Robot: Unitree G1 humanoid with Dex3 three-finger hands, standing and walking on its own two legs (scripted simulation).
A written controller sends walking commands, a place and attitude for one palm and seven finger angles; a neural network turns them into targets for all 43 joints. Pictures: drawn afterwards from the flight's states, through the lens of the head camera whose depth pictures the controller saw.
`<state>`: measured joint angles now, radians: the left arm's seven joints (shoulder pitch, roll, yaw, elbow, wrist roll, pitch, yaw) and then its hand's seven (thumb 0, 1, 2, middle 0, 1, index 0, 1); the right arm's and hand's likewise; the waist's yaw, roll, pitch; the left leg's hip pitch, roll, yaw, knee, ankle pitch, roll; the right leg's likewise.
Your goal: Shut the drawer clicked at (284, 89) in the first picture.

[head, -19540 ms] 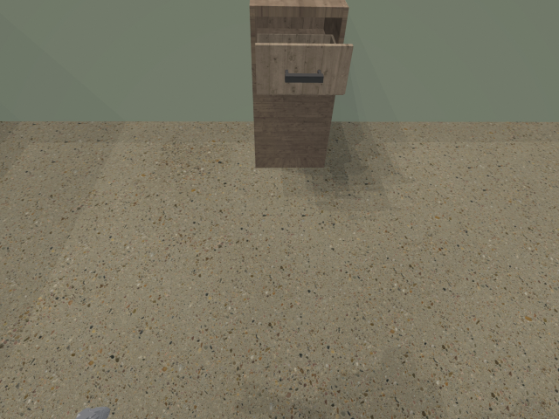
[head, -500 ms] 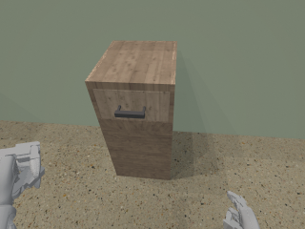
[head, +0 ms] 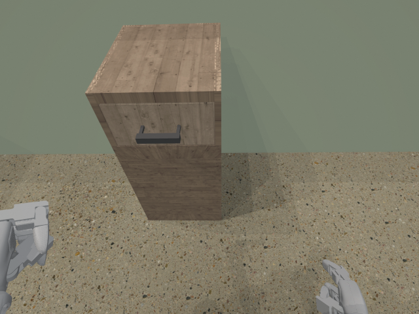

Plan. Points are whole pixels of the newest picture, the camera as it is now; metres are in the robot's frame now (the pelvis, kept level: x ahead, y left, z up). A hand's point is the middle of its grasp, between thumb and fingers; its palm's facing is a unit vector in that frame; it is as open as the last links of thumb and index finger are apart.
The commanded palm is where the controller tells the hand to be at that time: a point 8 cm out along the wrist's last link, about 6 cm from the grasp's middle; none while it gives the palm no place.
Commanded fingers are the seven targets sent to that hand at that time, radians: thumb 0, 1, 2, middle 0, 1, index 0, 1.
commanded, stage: step back with the hand held close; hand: left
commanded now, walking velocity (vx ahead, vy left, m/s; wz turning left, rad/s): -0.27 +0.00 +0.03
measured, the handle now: (159, 133) +0.63 +0.20 -0.09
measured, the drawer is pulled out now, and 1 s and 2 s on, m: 0.00 0.00 0.00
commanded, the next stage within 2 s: stop stepping back and stand still in 1.12 s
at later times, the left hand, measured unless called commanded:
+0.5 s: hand out of the picture +0.11 +0.26 +0.15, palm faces +0.37 -0.81 -0.45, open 3.2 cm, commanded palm +0.05 +0.30 +0.17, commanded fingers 0.00 0.90 0.90 -1.40 -1.60 -1.40 -1.60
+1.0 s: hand out of the picture +0.03 +0.28 +0.16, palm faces +0.40 -0.80 -0.44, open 3.2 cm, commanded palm -0.03 +0.32 +0.17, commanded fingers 0.00 0.90 0.90 -1.40 -1.60 -1.40 -1.60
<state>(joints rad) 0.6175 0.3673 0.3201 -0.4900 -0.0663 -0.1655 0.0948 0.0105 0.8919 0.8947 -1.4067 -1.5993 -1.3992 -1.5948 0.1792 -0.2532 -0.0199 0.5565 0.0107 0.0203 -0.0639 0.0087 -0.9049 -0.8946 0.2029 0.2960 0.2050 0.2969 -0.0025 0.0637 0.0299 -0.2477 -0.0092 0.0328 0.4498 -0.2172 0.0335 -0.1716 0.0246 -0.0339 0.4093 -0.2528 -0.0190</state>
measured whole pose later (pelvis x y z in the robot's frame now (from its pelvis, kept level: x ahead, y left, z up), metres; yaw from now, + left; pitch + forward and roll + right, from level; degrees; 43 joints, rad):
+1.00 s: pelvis -0.14 +0.03 -0.02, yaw +5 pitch -1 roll -5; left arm 0.60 0.45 0.39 -0.60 -0.04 -0.32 0.13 0.01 0.89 0.89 -1.41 -1.60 -1.41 -1.59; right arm 0.18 -0.22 -0.03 0.61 -0.01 -0.06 -0.08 0.01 -0.90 -0.89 0.20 0.30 0.21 0.30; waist -0.01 0.02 0.02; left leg -0.50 0.01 -0.01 0.54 -0.02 0.08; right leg -0.23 0.11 0.04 0.55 -0.32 0.00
